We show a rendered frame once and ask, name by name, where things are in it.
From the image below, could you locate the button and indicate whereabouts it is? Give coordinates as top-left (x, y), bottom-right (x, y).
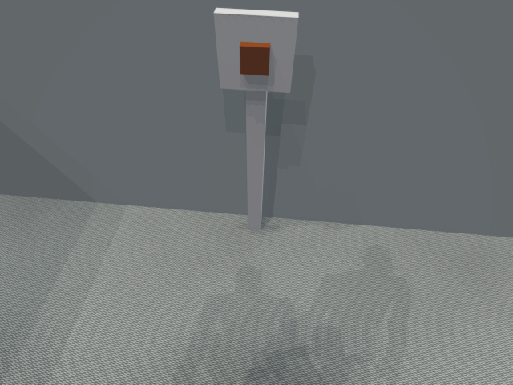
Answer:
top-left (240, 42), bottom-right (270, 76)

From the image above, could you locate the panel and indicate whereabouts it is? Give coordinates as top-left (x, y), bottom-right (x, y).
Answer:
top-left (214, 8), bottom-right (299, 230)

